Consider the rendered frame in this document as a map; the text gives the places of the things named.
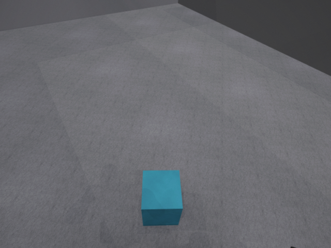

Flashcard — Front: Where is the carton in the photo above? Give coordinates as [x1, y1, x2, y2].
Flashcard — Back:
[141, 170, 183, 226]

